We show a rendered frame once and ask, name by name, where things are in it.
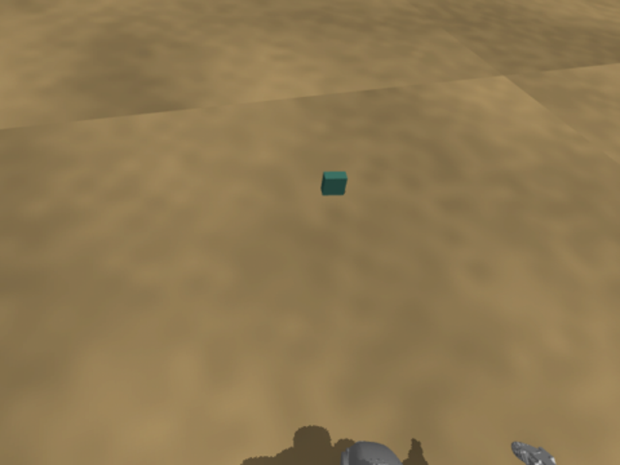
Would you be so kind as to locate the carton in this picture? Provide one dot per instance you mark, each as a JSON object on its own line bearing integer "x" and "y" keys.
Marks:
{"x": 334, "y": 183}

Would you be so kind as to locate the right robot hand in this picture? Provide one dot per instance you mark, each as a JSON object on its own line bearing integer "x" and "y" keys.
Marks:
{"x": 531, "y": 455}

